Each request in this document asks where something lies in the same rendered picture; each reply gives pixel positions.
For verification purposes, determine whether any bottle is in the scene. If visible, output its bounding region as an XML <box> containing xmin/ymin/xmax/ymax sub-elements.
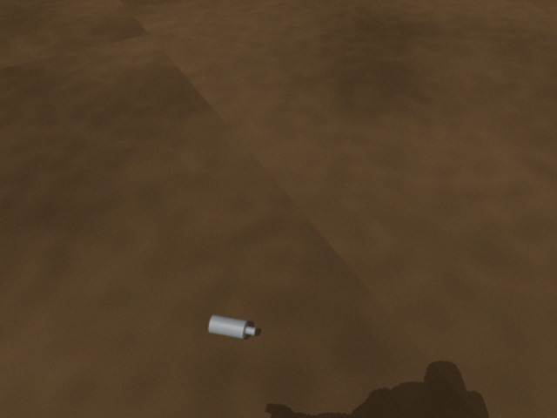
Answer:
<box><xmin>208</xmin><ymin>314</ymin><xmax>256</xmax><ymax>339</ymax></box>

